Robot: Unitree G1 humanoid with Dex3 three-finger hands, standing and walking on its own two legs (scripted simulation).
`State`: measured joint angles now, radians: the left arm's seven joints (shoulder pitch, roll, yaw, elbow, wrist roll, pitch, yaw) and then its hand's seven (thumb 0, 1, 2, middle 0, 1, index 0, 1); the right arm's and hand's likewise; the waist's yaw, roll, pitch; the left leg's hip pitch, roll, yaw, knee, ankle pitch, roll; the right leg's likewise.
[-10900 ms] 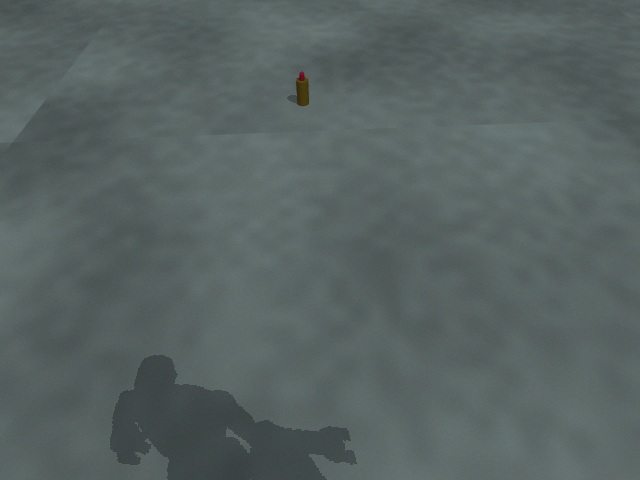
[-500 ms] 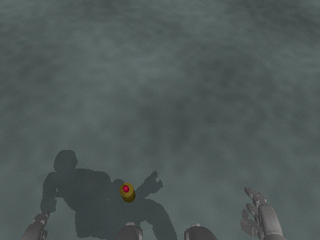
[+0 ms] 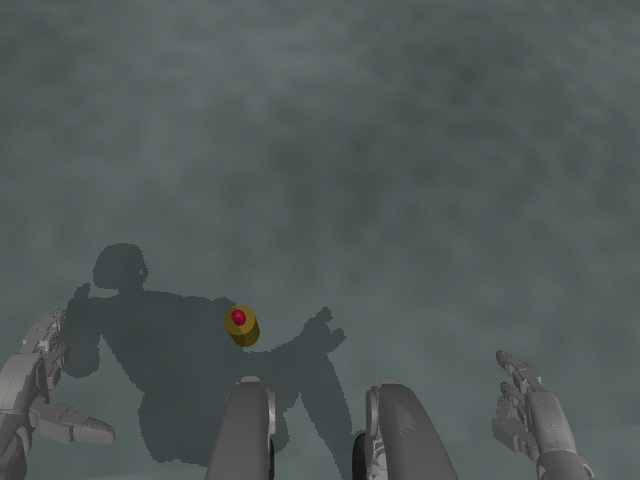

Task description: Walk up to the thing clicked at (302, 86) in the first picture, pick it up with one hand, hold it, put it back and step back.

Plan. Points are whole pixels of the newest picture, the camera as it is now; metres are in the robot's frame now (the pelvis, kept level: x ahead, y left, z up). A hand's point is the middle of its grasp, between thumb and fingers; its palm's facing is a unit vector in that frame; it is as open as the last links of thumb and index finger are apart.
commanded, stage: go down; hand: left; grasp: from the side
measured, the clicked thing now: (242, 324) +0.41 +0.17 -0.50
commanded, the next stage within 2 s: approach in 1.60 s
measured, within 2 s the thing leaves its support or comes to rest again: neither
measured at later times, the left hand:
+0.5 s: hand (95, 331) +0.32 +0.34 -0.16, palm faces +0.02 -0.99 -0.15, open 17.3 cm
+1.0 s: hand (101, 317) +0.35 +0.35 -0.20, palm faces +0.00 -1.00 -0.10, open 17.6 cm
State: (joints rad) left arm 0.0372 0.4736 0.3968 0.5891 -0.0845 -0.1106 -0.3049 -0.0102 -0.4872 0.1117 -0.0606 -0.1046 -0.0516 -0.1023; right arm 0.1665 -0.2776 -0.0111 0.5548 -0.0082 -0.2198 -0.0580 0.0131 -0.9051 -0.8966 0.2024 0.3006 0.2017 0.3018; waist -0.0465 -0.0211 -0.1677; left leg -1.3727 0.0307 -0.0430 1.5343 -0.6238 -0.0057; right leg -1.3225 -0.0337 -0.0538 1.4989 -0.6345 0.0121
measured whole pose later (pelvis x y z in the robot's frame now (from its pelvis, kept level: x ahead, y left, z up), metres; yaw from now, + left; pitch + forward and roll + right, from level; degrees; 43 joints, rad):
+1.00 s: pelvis -0.05 +0.00 -0.18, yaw -4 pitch +33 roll -6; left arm -0.52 0.78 0.70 1.01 -0.18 -0.39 -0.71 -0.02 -0.56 0.07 -0.06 -0.07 -0.04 -0.07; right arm 0.10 -0.33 0.08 0.69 -0.03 -0.19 -0.02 0.01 -0.91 -0.90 0.20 0.30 0.20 0.30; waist -0.09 -0.02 -0.12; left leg -2.04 0.04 -0.10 2.15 -0.68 0.00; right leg -1.97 -0.02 -0.07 2.08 -0.69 0.01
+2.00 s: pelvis -0.06 +0.00 -0.25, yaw -7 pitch +29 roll -9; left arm -0.66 0.90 0.73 1.23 -0.29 -0.56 -0.78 -0.01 -0.58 0.05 -0.08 -0.09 -0.05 -0.10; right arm 0.07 -0.37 0.19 0.66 -0.08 -0.20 0.01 0.01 -0.90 -0.90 0.20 0.30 0.20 0.30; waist -0.15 -0.08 -0.01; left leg -2.19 0.04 -0.15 2.36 -0.69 0.00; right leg -2.10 0.00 -0.11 2.27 -0.68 0.02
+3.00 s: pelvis -0.07 +0.02 -0.32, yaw -15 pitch +11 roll -17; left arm -0.62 0.80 0.48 1.46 -0.16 -1.10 -0.24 -0.02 -0.51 0.04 -0.07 -0.07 -0.06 -0.06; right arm -0.16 -0.39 0.51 0.57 -0.35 -0.04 0.12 0.00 -0.92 -0.90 0.20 0.30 0.20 0.30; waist -0.26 -0.27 0.29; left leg -2.21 0.03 -0.37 2.67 -0.71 0.00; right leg -2.05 0.06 -0.25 2.42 -0.62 0.06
